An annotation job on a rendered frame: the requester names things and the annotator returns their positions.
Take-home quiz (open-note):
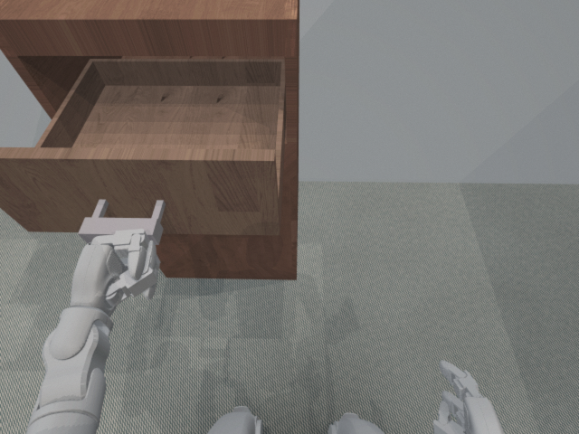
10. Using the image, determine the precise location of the robot right hand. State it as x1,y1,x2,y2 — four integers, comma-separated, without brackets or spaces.
433,360,504,434

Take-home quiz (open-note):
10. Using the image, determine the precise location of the handle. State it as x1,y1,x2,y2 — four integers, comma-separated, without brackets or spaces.
78,200,166,245

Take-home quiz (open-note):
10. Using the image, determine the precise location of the robot left shin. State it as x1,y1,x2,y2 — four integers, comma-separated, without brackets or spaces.
233,406,252,414

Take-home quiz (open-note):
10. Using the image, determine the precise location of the robot left forearm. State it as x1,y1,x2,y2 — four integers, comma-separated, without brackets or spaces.
26,306,114,434

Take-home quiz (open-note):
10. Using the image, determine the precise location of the robot left hand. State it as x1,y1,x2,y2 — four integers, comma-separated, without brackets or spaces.
70,229,161,317

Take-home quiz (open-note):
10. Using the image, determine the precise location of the robot left thigh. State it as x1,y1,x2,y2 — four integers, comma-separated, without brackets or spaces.
207,411,263,434

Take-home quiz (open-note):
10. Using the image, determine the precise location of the drawer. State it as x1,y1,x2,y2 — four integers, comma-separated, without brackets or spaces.
0,59,286,236

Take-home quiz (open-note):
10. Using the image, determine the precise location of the cabinet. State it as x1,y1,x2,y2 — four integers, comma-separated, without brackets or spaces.
0,0,299,280

